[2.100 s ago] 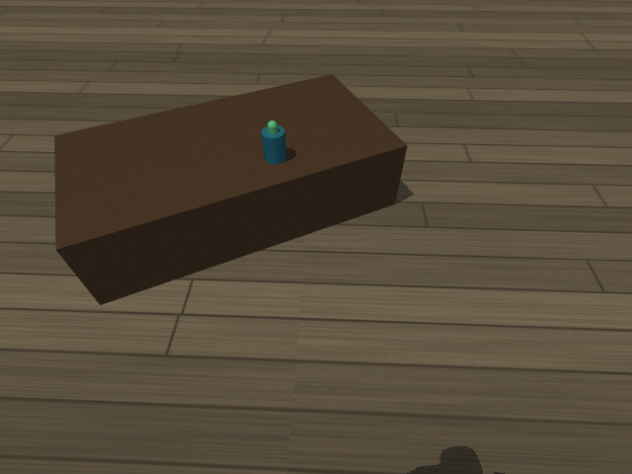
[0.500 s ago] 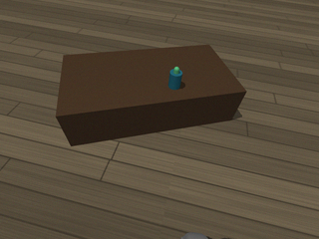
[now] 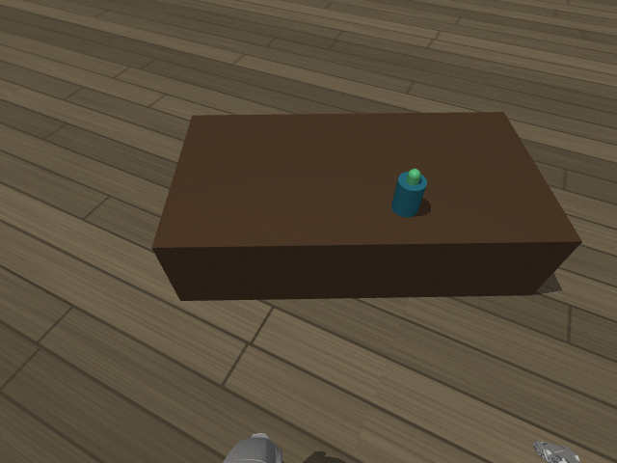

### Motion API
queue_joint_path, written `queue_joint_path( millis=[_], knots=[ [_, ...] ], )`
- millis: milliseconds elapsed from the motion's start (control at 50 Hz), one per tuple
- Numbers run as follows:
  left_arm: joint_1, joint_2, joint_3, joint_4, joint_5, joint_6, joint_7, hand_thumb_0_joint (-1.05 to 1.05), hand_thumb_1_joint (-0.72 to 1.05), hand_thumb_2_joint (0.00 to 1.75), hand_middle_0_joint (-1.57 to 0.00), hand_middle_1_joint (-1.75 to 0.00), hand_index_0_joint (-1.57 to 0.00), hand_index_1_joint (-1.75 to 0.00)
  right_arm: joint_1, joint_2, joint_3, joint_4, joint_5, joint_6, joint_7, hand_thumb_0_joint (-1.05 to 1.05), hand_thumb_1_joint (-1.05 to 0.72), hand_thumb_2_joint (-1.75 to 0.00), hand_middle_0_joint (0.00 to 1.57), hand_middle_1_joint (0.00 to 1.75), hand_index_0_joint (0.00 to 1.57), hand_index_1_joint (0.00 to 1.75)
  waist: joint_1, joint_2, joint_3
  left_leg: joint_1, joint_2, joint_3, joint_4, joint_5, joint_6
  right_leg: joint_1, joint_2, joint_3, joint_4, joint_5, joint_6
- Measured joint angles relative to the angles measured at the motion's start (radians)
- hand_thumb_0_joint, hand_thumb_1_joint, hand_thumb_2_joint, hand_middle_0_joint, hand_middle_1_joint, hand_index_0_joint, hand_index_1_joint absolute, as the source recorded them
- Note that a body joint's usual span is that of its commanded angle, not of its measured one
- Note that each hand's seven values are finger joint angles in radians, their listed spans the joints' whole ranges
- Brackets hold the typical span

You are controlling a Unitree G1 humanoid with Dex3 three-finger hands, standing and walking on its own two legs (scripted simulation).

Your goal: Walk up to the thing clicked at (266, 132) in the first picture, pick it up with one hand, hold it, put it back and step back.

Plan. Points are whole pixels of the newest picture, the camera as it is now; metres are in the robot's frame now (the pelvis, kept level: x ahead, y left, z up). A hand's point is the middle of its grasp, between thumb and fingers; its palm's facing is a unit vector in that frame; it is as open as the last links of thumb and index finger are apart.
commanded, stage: walk up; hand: right
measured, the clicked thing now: (409, 189) +0.92 -0.27 -0.36
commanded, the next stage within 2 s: none
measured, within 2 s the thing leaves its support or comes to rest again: neither
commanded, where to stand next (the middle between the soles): +0.44 -0.07 m, yaw +3 degrees
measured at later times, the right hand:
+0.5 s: hand (561, 420) +0.22 -0.36 -0.15, palm faces -0.04 +0.91 -0.42, open 7.4 cm
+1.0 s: hand (520, 291) +0.43 -0.35 -0.12, palm faces -0.06 +0.90 -0.43, open 7.4 cm
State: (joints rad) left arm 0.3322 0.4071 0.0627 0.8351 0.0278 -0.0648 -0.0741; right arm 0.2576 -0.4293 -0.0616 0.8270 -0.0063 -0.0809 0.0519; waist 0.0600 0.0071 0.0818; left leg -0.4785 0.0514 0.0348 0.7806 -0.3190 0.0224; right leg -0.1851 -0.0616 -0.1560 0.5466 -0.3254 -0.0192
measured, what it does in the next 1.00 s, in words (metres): walks ahead: left foot, then right foot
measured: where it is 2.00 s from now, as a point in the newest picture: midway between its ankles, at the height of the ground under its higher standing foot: (351, 402)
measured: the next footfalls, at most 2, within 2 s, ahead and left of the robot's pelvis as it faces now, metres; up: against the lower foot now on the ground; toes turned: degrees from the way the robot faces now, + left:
left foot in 0.08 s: +0.18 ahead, +0.12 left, +0.00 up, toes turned +5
right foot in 0.46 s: +0.30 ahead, -0.20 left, +0.00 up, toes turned -5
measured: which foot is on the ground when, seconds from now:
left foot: up 0.00-0.06, down 0.08-0.48, up 0.50-0.80, down 0.82-1.00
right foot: down 0.00-0.10, up 0.12-0.44, down 0.46-0.84, up 0.86-1.00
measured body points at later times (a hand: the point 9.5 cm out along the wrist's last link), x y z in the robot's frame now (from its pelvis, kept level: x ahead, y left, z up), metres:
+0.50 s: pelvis +0.19 -0.06 -0.02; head +0.19 -0.07 +0.43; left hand +0.25 +0.28 -0.11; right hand +0.22 -0.40 -0.13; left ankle +0.14 +0.10 -0.72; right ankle +0.26 -0.19 -0.73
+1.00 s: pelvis +0.33 -0.08 -0.01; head +0.35 -0.05 +0.44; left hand +0.37 +0.24 -0.14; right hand +0.43 -0.39 -0.09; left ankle +0.39 +0.04 -0.73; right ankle +0.34 -0.21 -0.68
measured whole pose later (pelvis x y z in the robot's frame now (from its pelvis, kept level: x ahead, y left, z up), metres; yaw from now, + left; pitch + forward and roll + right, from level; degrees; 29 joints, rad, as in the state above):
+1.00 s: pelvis +0.33 -0.08 -0.01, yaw +2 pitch -3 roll +1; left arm 0.31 0.42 0.04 0.86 0.01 -0.02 -0.04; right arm 0.28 -0.39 -0.04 0.82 -0.01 -0.09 0.02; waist 0.01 -0.07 0.10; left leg -0.32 0.03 0.10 0.62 -0.24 0.03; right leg -0.44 -0.06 -0.01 1.05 -0.46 -0.03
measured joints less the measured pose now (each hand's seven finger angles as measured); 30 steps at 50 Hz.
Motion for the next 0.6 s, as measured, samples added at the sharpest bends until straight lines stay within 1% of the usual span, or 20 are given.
queue_joint_path(
  millis=[40, 60, 80, 100, 120, 160, 200, 240, 320, 380, 420, 460, 480, 500, 540, 560, 600],
  knots=[
    [0.019, 0.015, -0.001, -0.001, -0.001, 0.009, -0.003, 0.01, 0.9, 0.9, -0.2, -0.3, -0.21, -0.3, -0.009, 0.004, -0.003, -0.006, -0.001, -0.003, 0.003, 0.01, -0.9, -0.9, 0.2, 0.3, 0.2, 0.29, 0.008, -0.02, 0.0, 0.027, -0.003, 0.021, -0.108, 0.065, 0.0, 0.017, -0.006, -0.007, 0.027, -0.044, 0.006],
    [0.03, 0.021, -0.002, -0.003, -0.001, 0.015, -0.004, 0.01, 0.9, 0.9, -0.2, -0.3, -0.21, -0.3, -0.009, 0.002, -0.004, -0.01, -0.002, -0.008, 0.003, 0.01, -0.9, -0.9, 0.2, 0.3, 0.2, 0.29, 0.008, -0.028, -0.002, 0.053, -0.01, 0.032, -0.158, 0.089, 0.003, 0.02, -0.011, -0.01, 0.059, -0.076, 0.009],
    [0.042, 0.026, -0.004, -0.004, -0.001, 0.02, -0.003, 0.01, 0.9, 0.9, -0.2, -0.3, -0.21, -0.3, -0.009, 0.0, -0.006, -0.014, -0.004, -0.015, 0.0, 0.01, -0.9, -0.9, 0.21, 0.3, 0.2, 0.3, 0.007, -0.039, -0.004, 0.071, -0.021, 0.037, -0.181, 0.138, 0.011, 0.013, -0.021, -0.007, 0.112, -0.115, 0.004],
    [0.045, 0.029, -0.005, 0.001, -0.003, 0.027, 0.001, 0.01, 0.9, 0.9, -0.2, -0.3, -0.21, -0.3, -0.014, 0.0, -0.009, -0.019, -0.011, -0.022, -0.005, 0.01, -0.9, -0.9, 0.21, 0.3, 0.2, 0.3, 0.005, -0.056, 0.0, 0.069, -0.032, 0.047, -0.148, 0.138, 0.016, -0.014, -0.037, 0.014, 0.201, -0.137, -0.012],
    [0.044, 0.025, -0.005, 0.01, -0.004, 0.037, 0.005, 0.01, 0.9, 0.9, -0.2, -0.3, -0.21, -0.3, -0.017, 0.0, -0.009, -0.026, -0.012, -0.025, -0.012, 0.0, -0.9, -0.9, 0.21, 0.3, 0.2, 0.3, 0.0, -0.063, 0.002, 0.066, -0.036, 0.051, -0.11, 0.106, 0.019, -0.056, -0.031, 0.053, 0.31, -0.156, -0.022],
    [0.038, 0.025, -0.011, 0.029, -0.004, 0.054, 0.011, 0.01, 0.9, 0.9, -0.2, -0.3, -0.21, -0.3, -0.014, 0.009, -0.004, -0.035, 0.001, -0.026, -0.019, 0.0, -0.9, -0.9, 0.21, 0.3, 0.2, 0.3, -0.016, -0.073, -0.002, 0.088, -0.035, 0.051, -0.092, 0.064, 0.023, -0.143, -0.004, 0.113, 0.493, -0.164, -0.028],
    [0.029, 0.03, -0.011, 0.037, -0.007, 0.058, 0.012, 0.01, 0.9, 0.9, -0.2, -0.3, -0.2, -0.3, 0.0, 0.023, 0.006, -0.038, 0.006, -0.026, -0.026, 0.0, -0.9, -0.9, 0.21, 0.3, 0.2, 0.3, -0.028, -0.09, -0.005, 0.132, -0.034, 0.052, -0.123, 0.054, 0.016, -0.217, -0.006, 0.137, 0.569, -0.127, -0.025],
    [0.019, 0.034, -0.006, 0.036, -0.008, 0.053, 0.007, 0.01, 0.9, 0.9, -0.2, -0.3, -0.2, -0.3, 0.02, 0.028, 0.015, -0.034, 0.007, -0.027, -0.028, 0.0, -0.9, -0.9, 0.21, 0.3, 0.2, 0.3, -0.036, -0.099, -0.009, 0.172, -0.031, 0.051, -0.16, 0.053, 0.008, -0.272, -0.027, 0.14, 0.543, -0.086, -0.014],
    [-0.006, 0.034, 0.006, 0.027, -0.005, 0.052, -0.015, 0.01, 0.9, 0.9, -0.2, -0.3, -0.2, -0.3, 0.062, 0.018, 0.02, -0.022, -0.002, -0.023, -0.022, 0.0, -0.9, -0.9, 0.21, 0.3, 0.2, 0.3, -0.055, -0.088, -0.011, 0.232, -0.019, 0.041, -0.201, 0.033, -0.002, -0.319, -0.065, 0.141, 0.378, -0.023, 0.005],
    [-0.024, 0.033, 0.012, 0.025, -0.003, 0.052, -0.028, 0.01, 0.9, 0.9, -0.2, -0.3, -0.2, -0.3, 0.088, -0.001, 0.016, -0.008, -0.003, -0.018, -0.019, 0.01, -0.9, -0.9, 0.21, 0.3, 0.2, 0.3, -0.069, -0.064, -0.017, 0.261, -0.003, 0.033, -0.201, -0.001, -0.014, -0.305, -0.073, 0.141, 0.246, 0.04, 0.002],
    [-0.028, 0.036, 0.018, 0.025, -0.001, 0.046, -0.033, 0.01, 0.9, 0.9, -0.2, -0.3, -0.2, -0.3, 0.103, -0.014, 0.011, 0.003, -0.005, -0.009, -0.018, 0.01, -0.9, -0.9, 0.21, 0.3, 0.2, 0.3, -0.076, -0.046, -0.027, 0.272, 0.011, 0.026, -0.177, -0.039, -0.022, -0.27, -0.066, 0.13, 0.173, 0.056, 0.0],
    [-0.027, 0.046, 0.026, 0.021, 0.003, 0.033, -0.031, 0.01, 0.9, 0.9, -0.2, -0.3, -0.21, -0.3, 0.119, -0.024, 0.006, 0.011, -0.007, 0.002, -0.02, 0.01, -0.9, -0.9, 0.21, 0.3, 0.2, 0.3, -0.077, -0.028, -0.04, 0.268, 0.031, 0.015, -0.117, -0.098, -0.024, -0.218, -0.042, 0.113, 0.115, 0.071, 0.001],
    [-0.034, 0.044, 0.031, 0.02, 0.006, 0.024, -0.025, 0.01, 0.9, 0.9, -0.2, -0.3, -0.21, -0.3, 0.122, -0.031, 0.003, 0.019, -0.008, 0.008, -0.024, 0.01, -0.9, -0.9, 0.21, 0.3, 0.2, 0.3, -0.077, -0.002, -0.035, 0.249, 0.053, -0.005, -0.049, -0.123, -0.005, -0.21, -0.024, 0.096, 0.134, 0.078, 0.012],
    [-0.039, 0.041, 0.033, 0.014, 0.007, 0.014, -0.017, 0.01, 0.9, 0.9, -0.2, -0.3, -0.21, -0.3, 0.119, -0.031, 0.001, 0.031, -0.005, 0.017, -0.03, 0.01, -0.9, -0.9, 0.21, 0.3, 0.2, 0.3, -0.075, 0.012, -0.031, 0.212, 0.053, -0.032, 0.05, -0.14, 0.006, -0.208, -0.016, 0.083, 0.163, 0.056, 0.019],
    [-0.043, 0.033, 0.026, 0.001, -0.001, 0.002, -0.007, 0.01, 0.9, 0.9, -0.2, -0.3, -0.21, -0.3, 0.102, -0.025, 0.005, 0.057, -0.004, 0.033, -0.04, 0.01, -0.9, -0.9, 0.21, 0.3, 0.2, 0.3, -0.06, 0.015, -0.024, 0.13, 0.016, -0.057, 0.236, -0.159, 0.011, -0.191, -0.018, 0.076, 0.178, 0.024, 0.014],
    [-0.043, 0.024, 0.02, -0.002, -0.007, 0.0, -0.002, 0.01, 0.9, 0.9, -0.2, -0.3, -0.21, -0.3, 0.092, -0.026, 0.007, 0.064, 0.0, 0.034, -0.04, 0.01, -0.9, -0.9, 0.21, 0.3, 0.2, 0.3, -0.054, 0.022, -0.018, 0.095, 0.004, -0.059, 0.289, -0.146, 0.012, -0.171, -0.017, 0.072, 0.162, 0.021, 0.01],
    [-0.035, 0.009, 0.008, -0.005, -0.012, 0.001, 0.005, 0.01, 0.9, 0.9, -0.2, -0.3, -0.21, -0.3, 0.075, -0.024, 0.01, 0.067, 0.005, 0.028, -0.035, 0.01, -0.9, -0.9, 0.21, 0.3, 0.2, 0.29, -0.046, 0.034, -0.014, 0.041, 0.0, -0.041, 0.301, -0.107, 0.011, -0.129, -0.011, 0.065, 0.116, 0.025, 0.004]
  ],
)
